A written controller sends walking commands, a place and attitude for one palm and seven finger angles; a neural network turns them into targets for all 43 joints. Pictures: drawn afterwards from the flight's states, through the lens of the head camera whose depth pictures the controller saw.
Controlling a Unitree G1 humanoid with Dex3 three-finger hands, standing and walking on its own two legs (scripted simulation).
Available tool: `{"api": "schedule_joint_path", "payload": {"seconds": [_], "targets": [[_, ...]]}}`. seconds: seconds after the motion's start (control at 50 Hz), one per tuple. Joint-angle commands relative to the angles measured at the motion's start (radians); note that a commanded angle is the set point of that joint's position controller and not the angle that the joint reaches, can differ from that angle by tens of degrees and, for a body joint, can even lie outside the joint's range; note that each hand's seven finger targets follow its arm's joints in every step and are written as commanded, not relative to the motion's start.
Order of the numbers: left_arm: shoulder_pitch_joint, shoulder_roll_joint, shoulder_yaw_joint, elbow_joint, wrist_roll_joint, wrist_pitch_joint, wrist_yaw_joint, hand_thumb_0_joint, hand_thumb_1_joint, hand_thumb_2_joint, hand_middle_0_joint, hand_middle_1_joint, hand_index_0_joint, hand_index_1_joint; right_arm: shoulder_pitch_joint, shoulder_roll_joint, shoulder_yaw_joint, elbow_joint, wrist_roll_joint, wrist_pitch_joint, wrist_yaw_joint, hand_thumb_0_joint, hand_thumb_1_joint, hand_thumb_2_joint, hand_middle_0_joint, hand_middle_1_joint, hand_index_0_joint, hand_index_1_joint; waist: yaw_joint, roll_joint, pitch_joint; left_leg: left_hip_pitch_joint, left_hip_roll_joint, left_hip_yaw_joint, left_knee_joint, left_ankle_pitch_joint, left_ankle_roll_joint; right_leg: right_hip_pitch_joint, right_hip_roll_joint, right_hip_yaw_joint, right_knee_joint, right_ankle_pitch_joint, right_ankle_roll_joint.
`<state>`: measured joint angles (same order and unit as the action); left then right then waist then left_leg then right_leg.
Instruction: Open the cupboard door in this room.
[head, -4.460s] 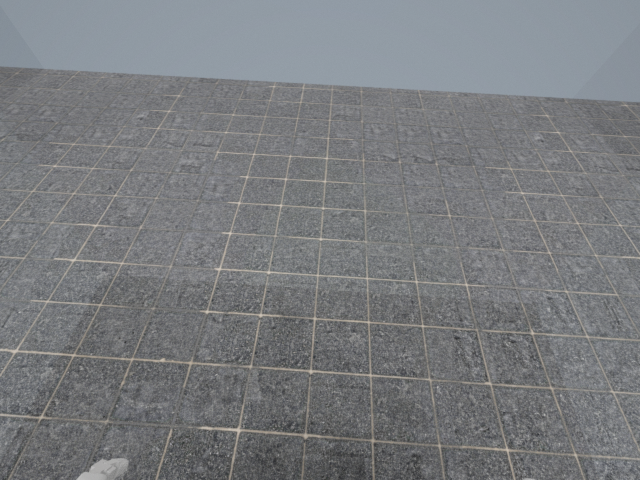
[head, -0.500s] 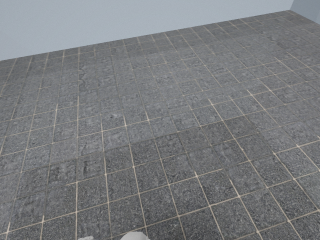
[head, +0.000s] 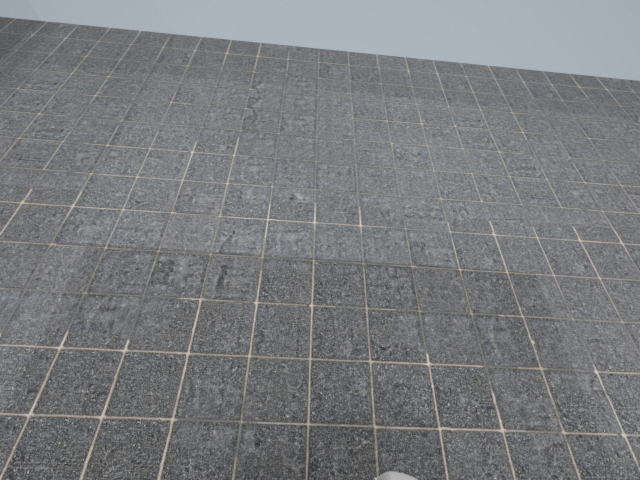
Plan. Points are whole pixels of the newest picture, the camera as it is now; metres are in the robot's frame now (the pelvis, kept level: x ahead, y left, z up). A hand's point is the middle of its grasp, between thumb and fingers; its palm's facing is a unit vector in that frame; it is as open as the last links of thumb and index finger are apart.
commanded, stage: turn or walk to find it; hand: left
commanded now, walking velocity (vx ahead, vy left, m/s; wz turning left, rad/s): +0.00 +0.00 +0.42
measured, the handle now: out of the picture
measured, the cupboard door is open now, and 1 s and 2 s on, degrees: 0 0 0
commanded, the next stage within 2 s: none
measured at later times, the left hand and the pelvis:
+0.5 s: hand out of the picture +0.04 +0.15 -0.14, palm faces +0.24 -0.93 -0.28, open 7.4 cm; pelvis -0.02 -0.05 +0.00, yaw +14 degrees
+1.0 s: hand out of the picture -0.14 +0.19 -0.18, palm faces +0.50 -0.84 -0.24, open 7.4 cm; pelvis -0.06 -0.01 +0.00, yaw +26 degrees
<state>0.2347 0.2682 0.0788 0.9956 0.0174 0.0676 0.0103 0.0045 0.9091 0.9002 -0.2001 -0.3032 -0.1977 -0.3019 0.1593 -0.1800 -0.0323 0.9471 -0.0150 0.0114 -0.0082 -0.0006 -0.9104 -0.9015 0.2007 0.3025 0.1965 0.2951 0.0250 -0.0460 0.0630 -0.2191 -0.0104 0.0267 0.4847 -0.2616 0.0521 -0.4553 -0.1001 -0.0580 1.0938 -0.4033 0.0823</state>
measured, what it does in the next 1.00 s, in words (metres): steps on the spot, turning left: right foot, then left foot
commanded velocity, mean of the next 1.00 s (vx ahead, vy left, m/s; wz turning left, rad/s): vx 0.00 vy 0.00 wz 0.42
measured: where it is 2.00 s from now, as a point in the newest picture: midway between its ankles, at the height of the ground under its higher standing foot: outside the picture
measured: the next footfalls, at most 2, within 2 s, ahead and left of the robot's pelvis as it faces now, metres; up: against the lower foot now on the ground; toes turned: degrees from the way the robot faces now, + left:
right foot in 0.34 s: +0.03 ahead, -0.14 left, +0.00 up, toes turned +6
left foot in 0.82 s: -0.06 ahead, +0.09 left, +0.00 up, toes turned +28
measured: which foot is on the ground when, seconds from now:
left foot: down 0.00-0.34, up 0.36-0.80, down 0.82-1.00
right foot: up 0.00-0.32, down 0.34-0.84, up 0.86-1.00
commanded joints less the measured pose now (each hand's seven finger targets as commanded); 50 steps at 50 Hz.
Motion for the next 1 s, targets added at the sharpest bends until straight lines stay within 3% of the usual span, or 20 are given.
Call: {"api": "schedule_joint_path", "payload": {"seconds": [0.0,0.18,0.24,0.28,0.3,0.32,0.34,0.36,0.38,0.44,0.66,0.7,0.76,0.78,0.8,0.82,0.84,0.86,0.9,0.98], "targets": [[-0.023,0.05,0.004,-0.087,0.0,-0.031,0.004,0.0,0.9,0.9,-0.2,-0.3,-0.2,-0.3,0.08,-0.204,-0.054,-0.03,0.001,-0.012,-0.018,0.0,-0.9,-0.9,0.2,0.3,0.2,0.3,-0.044,0.168,-0.088,0.153,0.236,-0.226,-0.159,0.514,0.093,-0.088,-0.007,0.039,-0.002,0.034,0.016],[-0.105,0.022,-0.006,-0.143,-0.007,-0.036,0.013,0.0,0.9,0.9,-0.2,-0.3,-0.2,-0.3,0.106,-0.214,-0.068,-0.035,-0.012,0.003,-0.013,0.0,-0.9,-0.9,0.2,0.3,0.2,0.3,-0.068,0.192,-0.097,0.109,0.236,-0.371,-0.138,0.45,0.131,0.021,0.043,0.045,-0.263,-0.05,-0.001],[-0.051,0.022,-0.007,-0.139,-0.014,-0.046,0.016,0.0,0.9,0.9,-0.2,-0.3,-0.2,-0.3,0.081,-0.216,-0.072,-0.043,-0.012,0.006,-0.009,0.0,-0.9,-0.9,0.2,0.3,0.2,0.3,-0.042,0.2,-0.133,0.069,0.204,-0.379,-0.091,0.488,0.112,0.142,0.071,0.034,-0.447,0.009,-0.015],[0.005,0.035,-0.003,-0.125,-0.014,-0.057,0.02,0.0,0.9,0.9,-0.2,-0.3,-0.2,-0.3,0.063,-0.205,-0.072,-0.048,-0.004,0.008,-0.005,0.0,-0.9,-0.9,0.2,0.3,0.2,0.3,-0.006,0.158,-0.148,-0.043,0.153,-0.355,-0.036,0.375,0.059,0.313,0.063,0.027,-0.666,0.189,-0.022],[0.027,0.076,0.006,-0.122,-0.007,-0.067,0.024,0.0,0.9,0.9,-0.2,-0.3,-0.2,-0.3,0.077,-0.167,-0.069,-0.049,0.004,0.006,0.001,0.0,-0.9,-0.9,0.2,0.3,0.2,0.3,-0.001,0.053,-0.166,-0.158,0.097,-0.309,0.03,0.224,0.006,0.452,-0.022,0.101,-0.754,0.247,-0.045],[0.045,0.166,0.022,-0.122,0.008,-0.076,0.033,0.0,0.9,0.9,-0.2,-0.3,-0.2,-0.3,0.084,-0.108,-0.059,-0.068,0.011,0.005,0.007,0.0,-0.9,-0.9,0.2,0.3,0.2,0.3,0.011,-0.203,-0.161,-0.343,-0.035,-0.142,0.223,-0.097,-0.063,0.548,-0.264,0.34,-0.801,0.316,-0.134],[0.038,0.19,0.022,-0.138,0.005,-0.071,0.032,0.0,0.9,0.9,-0.2,-0.3,-0.2,-0.3,0.06,-0.138,-0.07,-0.082,0.0,0.014,0.003,0.0,-0.9,-0.9,0.2,0.3,0.2,0.3,0.02,-0.203,-0.124,-0.347,-0.052,-0.099,0.435,-0.318,-0.079,0.402,-0.399,0.406,-0.821,0.368,-0.239],[-0.009,0.145,0.018,-0.148,0.001,-0.07,0.035,0.0,0.9,0.9,-0.2,-0.3,-0.2,-0.3,0.054,-0.149,-0.075,-0.067,-0.009,0.029,0.006,0.0,-0.9,-0.9,0.2,0.3,0.2,0.3,0.0,-0.119,-0.083,-0.343,-0.019,-0.135,0.573,-0.274,-0.078,0.322,-0.348,0.326,-0.831,0.324,-0.256],[-0.066,0.117,0.015,-0.158,-0.001,-0.072,0.035,0.0,0.9,0.9,-0.2,-0.3,-0.2,-0.3,0.076,-0.148,-0.077,-0.042,-0.011,0.04,0.011,0.0,-0.9,-0.9,0.2,0.3,0.2,0.3,-0.029,-0.15,-0.04,-0.344,-0.002,-0.134,0.645,-0.226,-0.083,0.261,-0.296,0.275,-0.847,0.264,-0.234],[-0.112,0.063,-0.006,-0.168,-0.002,-0.078,0.028,0.0,0.9,0.9,-0.2,-0.3,-0.2,-0.3,0.133,-0.122,-0.075,0.002,-0.01,0.049,0.024,0.0,-0.9,-0.9,0.2,0.3,0.2,0.3,-0.067,-0.074,0.016,-0.331,0.022,-0.084,0.738,-0.087,-0.105,0.217,-0.19,0.098,-0.821,0.289,-0.177],[0.064,0.121,0.015,-0.089,0.014,-0.075,0.025,0.0,0.9,0.9,-0.2,-0.3,-0.2,-0.3,-0.011,-0.094,-0.045,-0.031,0.002,0.038,0.021,0.0,-0.9,-0.9,0.2,0.3,0.2,0.3,0.02,-0.141,-0.051,-0.24,0.05,0.02,0.365,-0.195,-0.126,0.381,-0.252,0.026,-0.715,0.597,-0.228],[0.072,0.134,0.02,-0.082,0.015,-0.072,0.023,0.0,0.9,0.9,-0.2,-0.3,-0.2,-0.3,-0.011,-0.092,-0.041,-0.034,0.006,0.031,0.019,0.0,-0.9,-0.9,0.2,0.3,0.2,0.3,0.025,-0.158,-0.076,-0.189,0.039,0.043,0.285,-0.195,-0.114,0.39,-0.258,0.018,-0.681,0.652,-0.227],[0.041,0.136,0.022,-0.073,0.008,-0.065,0.022,0.0,0.9,0.9,-0.2,-0.3,-0.2,-0.3,0.054,-0.105,-0.041,-0.021,0.006,0.017,0.015,0.0,-0.9,-0.9,0.2,0.3,0.2,0.3,-0.023,-0.134,-0.103,-0.021,0.034,0.068,0.039,-0.024,-0.097,0.32,-0.242,-0.041,-0.582,0.582,-0.164],[0.036,0.118,0.02,-0.077,-0.001,-0.058,0.02,0.0,0.9,0.9,-0.2,-0.3,-0.2,-0.3,0.097,-0.139,-0.048,-0.011,0.004,0.008,0.016,0.0,-0.9,-0.9,0.2,0.3,0.2,0.3,-0.05,-0.029,-0.128,0.102,0.062,0.035,-0.085,0.117,-0.083,0.243,-0.208,-0.084,-0.481,0.478,-0.115],[0.053,0.067,0.011,-0.101,-0.01,-0.05,0.015,0.0,0.9,0.9,-0.2,-0.3,-0.2,-0.3,0.127,-0.233,-0.066,-0.014,-0.004,-0.001,0.013,0.0,-0.9,-0.9,0.2,0.3,0.2,0.3,-0.063,0.232,-0.153,0.227,0.265,-0.245,-0.138,0.353,0.001,0.034,-0.086,-0.139,-0.293,0.138,-0.039],[0.003,0.023,-0.012,-0.133,-0.004,-0.043,0.015,0.0,0.9,0.9,-0.2,-0.3,-0.2,-0.3,0.168,-0.293,-0.079,-0.008,-0.001,0.005,0.006,0.0,-0.9,-0.9,0.2,0.3,0.2,0.3,-0.083,0.365,-0.133,0.213,0.404,-0.37,-0.156,0.611,0.093,-0.075,-0.02,-0.086,-0.127,-0.243,-0.009],[-0.016,0.046,-0.005,-0.138,0.0,-0.035,0.017,0.0,0.9,0.9,-0.2,-0.3,-0.2,-0.3,0.161,-0.29,-0.078,-0.005,-0.006,0.011,0.004,0.0,-0.9,-0.9,0.2,0.3,0.2,0.3,-0.086,0.256,-0.129,0.145,0.425,-0.32,-0.148,0.509,0.143,-0.046,-0.031,-0.019,-0.03,-0.231,-0.025],[-0.046,0.039,-0.001,-0.119,0.005,-0.026,0.019,0.0,0.9,0.9,-0.2,-0.3,-0.2,-0.3,0.124,-0.254,-0.068,-0.007,-0.008,0.004,-0.007,0.0,-0.9,-0.9,0.2,0.3,0.2,0.3,-0.081,0.305,-0.086,0.082,0.353,-0.3,-0.181,0.426,0.112,-0.065,-0.039,0.02,-0.007,-0.167,-0.021],[-0.044,0.056,0.007,-0.099,0.004,-0.027,0.007,0.0,0.9,0.9,-0.2,-0.3,-0.2,-0.3,0.044,-0.217,-0.053,-0.033,-0.007,0.003,-0.015,0.0,-0.9,-0.9,0.2,0.3,0.2,0.3,-0.053,0.243,-0.031,0.06,0.281,-0.244,-0.176,0.406,0.086,-0.088,-0.03,0.034,0.039,-0.044,-0.017],[0.003,0.051,0.005,-0.076,0.001,-0.034,0.003,0.0,0.9,0.9,-0.2,-0.3,-0.2,-0.3,0.052,-0.208,-0.05,-0.04,0.001,-0.011,-0.015,0.0,-0.9,-0.9,0.2,0.3,0.2,0.3,-0.034,0.168,-0.09,0.138,0.233,-0.193,-0.16,0.509,0.081,-0.078,-0.012,0.031,0.028,0.028,0.006]]}}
